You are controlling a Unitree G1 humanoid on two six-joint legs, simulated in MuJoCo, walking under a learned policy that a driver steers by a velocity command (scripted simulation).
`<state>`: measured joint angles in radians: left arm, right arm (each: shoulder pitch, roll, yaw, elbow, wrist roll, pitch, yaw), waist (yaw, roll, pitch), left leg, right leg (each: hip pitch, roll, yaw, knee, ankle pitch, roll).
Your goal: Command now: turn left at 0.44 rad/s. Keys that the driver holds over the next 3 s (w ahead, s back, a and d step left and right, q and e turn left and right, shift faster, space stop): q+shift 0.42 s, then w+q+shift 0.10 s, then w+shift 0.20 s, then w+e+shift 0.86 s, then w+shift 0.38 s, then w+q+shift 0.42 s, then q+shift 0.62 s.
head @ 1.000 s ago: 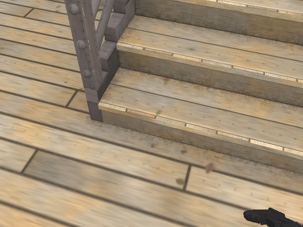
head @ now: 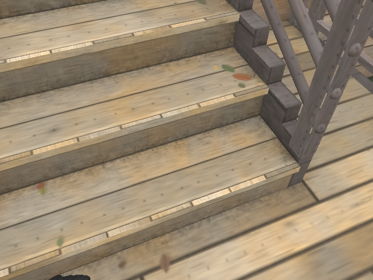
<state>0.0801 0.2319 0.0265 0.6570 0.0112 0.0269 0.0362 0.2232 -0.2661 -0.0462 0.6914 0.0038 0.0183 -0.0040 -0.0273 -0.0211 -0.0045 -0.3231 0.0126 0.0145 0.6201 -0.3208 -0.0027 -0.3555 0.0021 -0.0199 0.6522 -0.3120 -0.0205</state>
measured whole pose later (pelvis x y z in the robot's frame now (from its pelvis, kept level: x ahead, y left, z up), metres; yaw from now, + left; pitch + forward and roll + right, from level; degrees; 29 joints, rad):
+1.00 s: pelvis +0.11 +0.13 +0.01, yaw +30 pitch +2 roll +1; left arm 0.25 0.29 0.06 0.83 0.03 -0.01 -0.08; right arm 0.38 -0.24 -0.02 0.83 -0.02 -0.08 -0.01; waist -0.01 -0.06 0.01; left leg 0.07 -0.03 0.15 0.25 -0.35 0.03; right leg -0.71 -0.03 -0.01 1.10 -0.11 -0.07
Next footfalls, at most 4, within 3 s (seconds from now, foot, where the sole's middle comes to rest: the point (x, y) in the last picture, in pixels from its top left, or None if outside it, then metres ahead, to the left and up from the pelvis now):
0.28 right None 0.06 -0.11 -0.76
0.76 left None -0.01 0.16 -0.76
1.20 right None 0.37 0.22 -0.76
1.60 left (60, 203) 0.72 0.44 -0.59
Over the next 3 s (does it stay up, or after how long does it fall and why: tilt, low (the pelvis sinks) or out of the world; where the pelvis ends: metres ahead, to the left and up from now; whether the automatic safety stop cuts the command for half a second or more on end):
stays up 1.44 0.31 0.63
